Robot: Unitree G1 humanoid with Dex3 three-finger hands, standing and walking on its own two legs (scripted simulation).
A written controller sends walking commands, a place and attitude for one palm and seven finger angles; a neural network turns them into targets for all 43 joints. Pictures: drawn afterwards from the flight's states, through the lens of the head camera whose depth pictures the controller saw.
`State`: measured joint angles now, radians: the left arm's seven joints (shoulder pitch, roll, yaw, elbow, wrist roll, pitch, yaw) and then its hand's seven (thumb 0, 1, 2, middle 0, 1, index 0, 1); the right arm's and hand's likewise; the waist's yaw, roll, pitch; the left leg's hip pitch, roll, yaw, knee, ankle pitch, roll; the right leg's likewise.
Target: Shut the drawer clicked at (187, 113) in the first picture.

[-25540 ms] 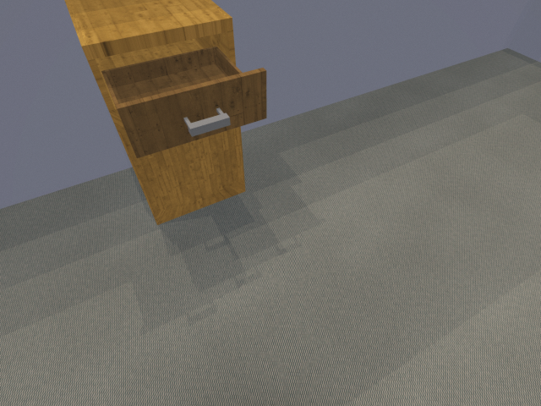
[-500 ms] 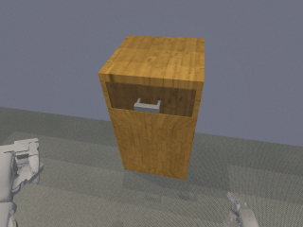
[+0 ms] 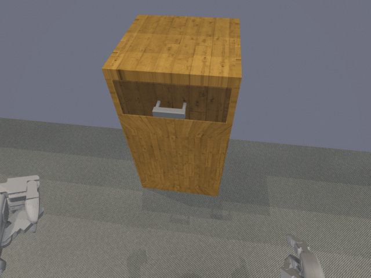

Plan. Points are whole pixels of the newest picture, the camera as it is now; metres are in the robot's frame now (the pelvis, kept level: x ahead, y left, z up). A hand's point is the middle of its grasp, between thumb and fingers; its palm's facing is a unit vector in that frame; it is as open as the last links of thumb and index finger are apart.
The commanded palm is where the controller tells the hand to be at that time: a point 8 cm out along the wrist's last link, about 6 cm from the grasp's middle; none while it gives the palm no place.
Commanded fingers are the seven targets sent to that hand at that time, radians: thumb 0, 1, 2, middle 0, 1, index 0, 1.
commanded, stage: step back with the hand held close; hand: left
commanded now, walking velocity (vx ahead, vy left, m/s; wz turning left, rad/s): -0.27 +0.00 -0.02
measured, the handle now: (170, 108) +0.66 +0.10 -0.07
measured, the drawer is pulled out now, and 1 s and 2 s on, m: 0.00 0.00 0.00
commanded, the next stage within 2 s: stop stepping back and stand still in 1.16 s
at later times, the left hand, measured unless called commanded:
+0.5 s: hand (5, 244) +0.14 +0.26 +0.15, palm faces +0.35 -0.81 -0.47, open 3.2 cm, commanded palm +0.07 +0.30 +0.17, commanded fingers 0.00 0.90 0.90 -1.40 -1.60 -1.40 -1.60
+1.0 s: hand out of the picture +0.07 +0.26 +0.15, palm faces +0.37 -0.81 -0.46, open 3.2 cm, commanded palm +0.00 +0.30 +0.17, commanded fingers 0.00 0.90 0.90 -1.40 -1.60 -1.40 -1.60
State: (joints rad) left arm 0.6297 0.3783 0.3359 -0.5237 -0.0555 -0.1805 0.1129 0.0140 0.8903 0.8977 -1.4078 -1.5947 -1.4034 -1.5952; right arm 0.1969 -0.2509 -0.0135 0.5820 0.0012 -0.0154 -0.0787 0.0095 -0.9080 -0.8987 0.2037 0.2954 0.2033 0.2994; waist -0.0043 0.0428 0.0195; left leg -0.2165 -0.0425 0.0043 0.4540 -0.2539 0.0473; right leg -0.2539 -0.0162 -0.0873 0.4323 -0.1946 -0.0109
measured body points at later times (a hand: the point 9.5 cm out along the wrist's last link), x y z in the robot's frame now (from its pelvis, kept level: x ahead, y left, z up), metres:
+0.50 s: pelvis -0.05 +0.02 -0.01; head -0.03 +0.04 +0.44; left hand +0.12 +0.30 +0.18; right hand +0.11 -0.23 -0.08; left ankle -0.01 +0.09 -0.74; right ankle -0.01 -0.11 -0.74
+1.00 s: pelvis -0.12 +0.01 -0.01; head -0.09 +0.05 +0.43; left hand +0.05 +0.30 +0.18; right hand +0.06 -0.23 -0.08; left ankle -0.08 +0.10 -0.74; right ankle -0.06 -0.12 -0.73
